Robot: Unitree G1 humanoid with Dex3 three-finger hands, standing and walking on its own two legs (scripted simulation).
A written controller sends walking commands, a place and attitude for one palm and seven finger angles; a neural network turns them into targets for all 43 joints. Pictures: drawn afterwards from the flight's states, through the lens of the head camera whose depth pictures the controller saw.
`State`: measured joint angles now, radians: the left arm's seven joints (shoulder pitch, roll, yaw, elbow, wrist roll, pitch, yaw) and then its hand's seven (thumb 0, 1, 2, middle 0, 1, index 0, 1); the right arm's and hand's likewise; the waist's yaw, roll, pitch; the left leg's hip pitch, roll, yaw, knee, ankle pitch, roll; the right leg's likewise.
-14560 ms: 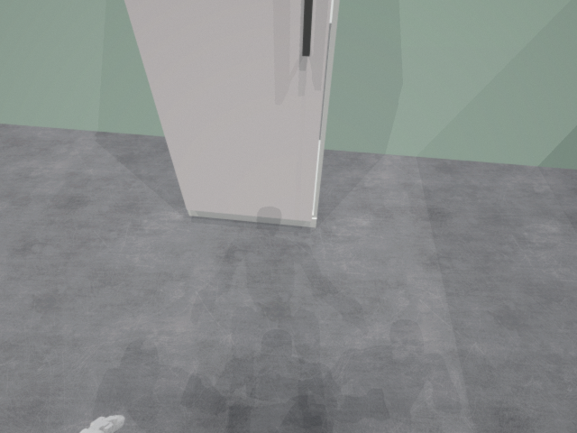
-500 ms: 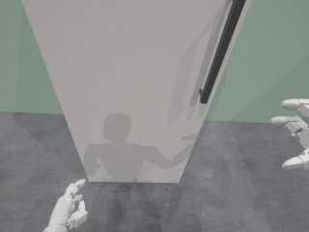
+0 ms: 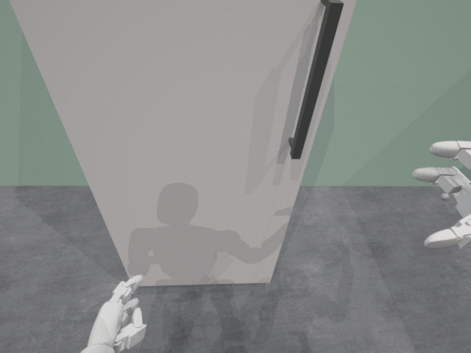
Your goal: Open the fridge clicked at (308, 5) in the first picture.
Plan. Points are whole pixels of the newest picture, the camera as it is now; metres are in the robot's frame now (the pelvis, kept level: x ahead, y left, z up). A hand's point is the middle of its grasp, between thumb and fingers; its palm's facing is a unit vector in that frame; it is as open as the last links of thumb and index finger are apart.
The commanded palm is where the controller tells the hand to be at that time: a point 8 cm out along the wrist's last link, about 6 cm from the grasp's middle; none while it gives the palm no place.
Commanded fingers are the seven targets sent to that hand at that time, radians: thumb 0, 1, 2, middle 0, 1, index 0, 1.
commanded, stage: move the hooked fingers beside the handle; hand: right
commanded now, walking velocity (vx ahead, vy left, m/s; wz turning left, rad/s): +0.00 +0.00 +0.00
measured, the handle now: (308, 88) +0.54 -0.14 +0.22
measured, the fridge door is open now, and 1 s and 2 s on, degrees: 0 0 0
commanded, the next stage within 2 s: none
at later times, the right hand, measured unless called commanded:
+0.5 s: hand (394, 168) +0.34 -0.24 +0.20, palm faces +0.01 +1.00 -0.05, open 14.0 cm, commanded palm +0.32 -0.28 +0.20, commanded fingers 0.00 0.50 -0.30 0.30 1.20 0.30 1.20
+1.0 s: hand (368, 149) +0.39 -0.22 +0.19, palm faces -0.01 +1.00 -0.03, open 14.0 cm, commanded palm +0.38 -0.26 +0.19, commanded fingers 0.00 0.50 -0.30 0.30 1.20 0.30 1.20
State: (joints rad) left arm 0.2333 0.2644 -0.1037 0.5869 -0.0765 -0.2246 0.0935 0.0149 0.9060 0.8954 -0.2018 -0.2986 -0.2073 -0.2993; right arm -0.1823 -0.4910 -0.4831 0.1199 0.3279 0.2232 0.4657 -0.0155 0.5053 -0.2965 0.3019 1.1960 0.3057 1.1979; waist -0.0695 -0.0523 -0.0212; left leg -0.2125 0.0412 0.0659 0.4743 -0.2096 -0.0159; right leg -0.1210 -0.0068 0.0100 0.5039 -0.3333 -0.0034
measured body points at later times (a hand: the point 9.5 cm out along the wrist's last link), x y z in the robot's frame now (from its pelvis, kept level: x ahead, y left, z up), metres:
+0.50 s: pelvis +0.01 +0.01 +0.00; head +0.00 +0.03 +0.45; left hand +0.18 +0.24 -0.08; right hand +0.34 -0.29 +0.20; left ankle +0.03 +0.13 -0.74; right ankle -0.04 -0.12 -0.74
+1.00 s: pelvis +0.00 +0.01 +0.00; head +0.01 +0.02 +0.45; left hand +0.15 +0.25 -0.09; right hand +0.39 -0.27 +0.20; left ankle +0.03 +0.13 -0.74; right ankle -0.04 -0.12 -0.74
